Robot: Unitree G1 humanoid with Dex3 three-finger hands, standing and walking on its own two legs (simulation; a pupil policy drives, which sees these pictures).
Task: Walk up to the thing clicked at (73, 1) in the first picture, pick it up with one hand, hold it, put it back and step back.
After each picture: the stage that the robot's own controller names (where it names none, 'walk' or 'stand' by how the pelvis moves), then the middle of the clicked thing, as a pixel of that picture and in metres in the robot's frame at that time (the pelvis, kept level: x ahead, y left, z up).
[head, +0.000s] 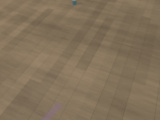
stand; out of the picture +2.39 +0.11 -0.65
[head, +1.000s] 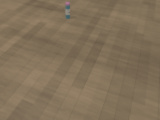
walk; (67, 10) +2.25 +0.12 -0.65
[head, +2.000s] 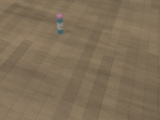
walk; (59, 24) +1.57 +0.17 -0.65
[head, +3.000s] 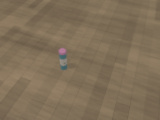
walk; (63, 59) +1.06 +0.16 -0.65
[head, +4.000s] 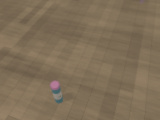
walk; (57, 92) +0.68 +0.22 -0.63
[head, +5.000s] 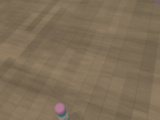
walk; (62, 114) +0.48 +0.22 -0.64
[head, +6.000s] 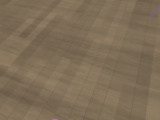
stand; out of the picture +0.41 +0.21 -0.66
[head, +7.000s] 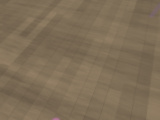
stand; out of the picture +0.41 +0.20 -0.66
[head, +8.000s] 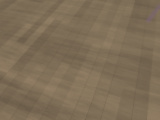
stand; out of the picture +0.37 +0.20 -0.65
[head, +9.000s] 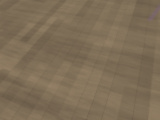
stand; out of the picture +0.40 +0.20 -0.66
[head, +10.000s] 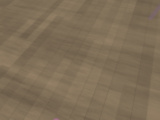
stand; out of the picture +0.41 +0.20 -0.66
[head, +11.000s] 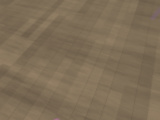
stand; out of the picture +0.41 +0.19 -0.66
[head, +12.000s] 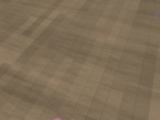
go down; out of the picture +0.40 +0.19 -0.66
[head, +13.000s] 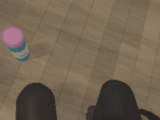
go down; (18, 47) +0.48 +0.24 -0.28
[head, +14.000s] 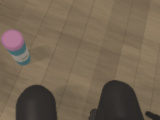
approach; (18, 50) +0.48 +0.24 -0.26
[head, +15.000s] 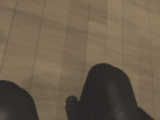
close in; out of the picture +0.47 +0.29 -0.17
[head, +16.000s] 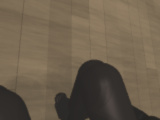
close; out of the picture +0.46 +0.31 -0.16
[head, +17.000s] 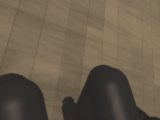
lift; out of the picture +0.38 +0.26 -0.16
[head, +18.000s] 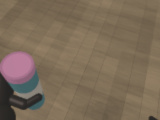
lift; (28, 86) +0.32 +0.18 +0.04
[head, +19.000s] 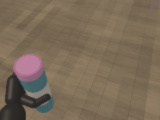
hold; (37, 88) +0.32 +0.16 +0.05
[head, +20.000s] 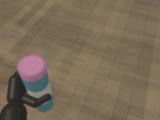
hold; (39, 87) +0.33 +0.16 +0.03
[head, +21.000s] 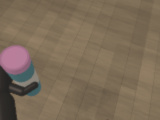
crouch; (25, 75) +0.37 +0.19 -0.02
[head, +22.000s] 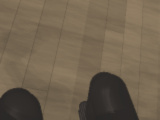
lower; out of the picture +0.50 +0.27 -0.06
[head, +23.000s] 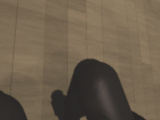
lower; out of the picture +0.46 +0.30 -0.17
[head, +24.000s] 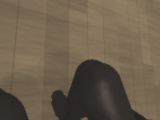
lower; out of the picture +0.46 +0.31 -0.17
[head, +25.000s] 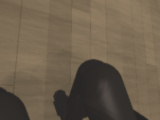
lower; out of the picture +0.45 +0.30 -0.17
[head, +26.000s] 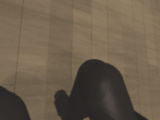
lower; out of the picture +0.45 +0.30 -0.17
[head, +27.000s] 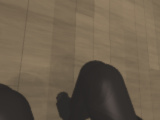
open; out of the picture +0.45 +0.28 -0.17
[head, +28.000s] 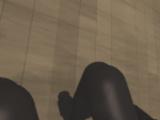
stand; out of the picture +0.45 +0.28 -0.17
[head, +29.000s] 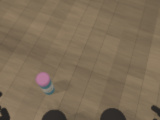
stand; (46, 84) +0.44 +0.20 -0.45
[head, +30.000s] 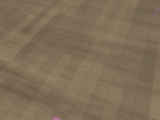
stand; out of the picture +0.40 +0.18 -0.60
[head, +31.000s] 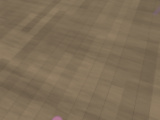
stand; out of the picture +0.41 +0.18 -0.60
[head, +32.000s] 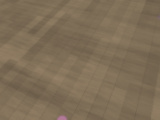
stand; out of the picture +0.42 +0.16 -0.65
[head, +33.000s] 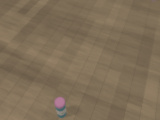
walk; (60, 108) +0.47 +0.12 -0.63
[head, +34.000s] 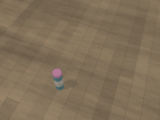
walk; (58, 80) +0.66 +0.19 -0.64
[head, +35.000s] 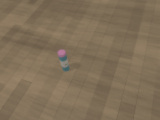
walk; (63, 61) +0.93 +0.25 -0.64
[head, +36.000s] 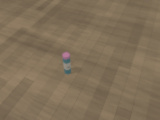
stand; (66, 63) +1.02 +0.17 -0.65
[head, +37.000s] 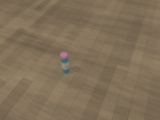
stand; (65, 63) +1.02 +0.19 -0.66
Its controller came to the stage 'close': yes
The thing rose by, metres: 0.68
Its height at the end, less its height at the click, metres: +0.00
